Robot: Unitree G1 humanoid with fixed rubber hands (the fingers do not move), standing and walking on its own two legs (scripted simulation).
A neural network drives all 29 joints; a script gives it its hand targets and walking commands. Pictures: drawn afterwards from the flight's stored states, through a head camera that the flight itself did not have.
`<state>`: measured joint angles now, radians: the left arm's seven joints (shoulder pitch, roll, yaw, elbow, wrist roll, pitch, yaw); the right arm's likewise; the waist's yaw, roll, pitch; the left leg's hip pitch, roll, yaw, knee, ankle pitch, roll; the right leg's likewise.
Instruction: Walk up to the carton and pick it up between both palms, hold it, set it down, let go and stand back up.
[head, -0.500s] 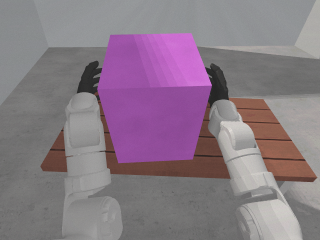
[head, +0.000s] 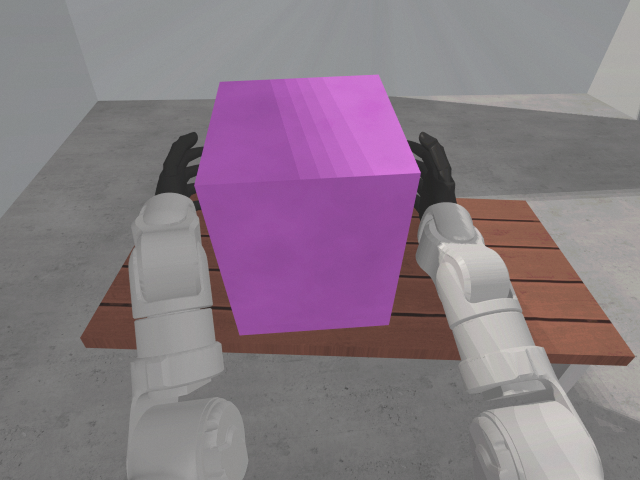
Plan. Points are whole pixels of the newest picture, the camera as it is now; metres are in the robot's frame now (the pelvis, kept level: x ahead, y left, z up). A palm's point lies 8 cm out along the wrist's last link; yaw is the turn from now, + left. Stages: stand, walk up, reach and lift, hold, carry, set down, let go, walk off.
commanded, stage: hold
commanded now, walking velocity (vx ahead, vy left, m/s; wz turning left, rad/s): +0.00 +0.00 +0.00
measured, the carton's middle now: (307, 208) +0.41 +0.00 +0.18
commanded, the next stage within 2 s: none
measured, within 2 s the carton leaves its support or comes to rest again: neither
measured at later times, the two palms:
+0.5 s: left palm (167, 200) +0.36 +0.16 +0.24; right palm (428, 197) +0.36 -0.13 +0.23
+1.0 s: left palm (164, 208) +0.36 +0.16 +0.23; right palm (426, 200) +0.36 -0.13 +0.23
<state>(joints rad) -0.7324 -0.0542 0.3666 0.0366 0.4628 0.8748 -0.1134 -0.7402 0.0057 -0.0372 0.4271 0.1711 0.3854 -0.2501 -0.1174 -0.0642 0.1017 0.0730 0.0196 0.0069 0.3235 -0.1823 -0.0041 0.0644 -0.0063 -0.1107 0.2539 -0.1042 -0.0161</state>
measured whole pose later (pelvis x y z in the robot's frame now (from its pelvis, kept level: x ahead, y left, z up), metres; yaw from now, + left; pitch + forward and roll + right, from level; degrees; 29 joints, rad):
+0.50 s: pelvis -0.01 +0.00 +0.00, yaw +0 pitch -12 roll +0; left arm -0.77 -0.03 0.37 0.09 0.45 0.87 -0.11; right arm -0.77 0.02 -0.07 0.46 0.15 0.38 -0.24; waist -0.10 -0.07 0.08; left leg 0.05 0.02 0.01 0.32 -0.17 0.00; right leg 0.04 -0.01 -0.11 0.26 -0.10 -0.02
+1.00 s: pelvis +0.00 +0.00 +0.00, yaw +0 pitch -13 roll -1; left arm -0.69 -0.05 0.35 -0.01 0.45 0.88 -0.11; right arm -0.72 0.00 0.00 0.39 0.20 0.39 -0.26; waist -0.11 -0.06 0.10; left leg 0.08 0.02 0.01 0.33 -0.19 0.00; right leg 0.08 0.00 -0.10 0.25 -0.11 -0.01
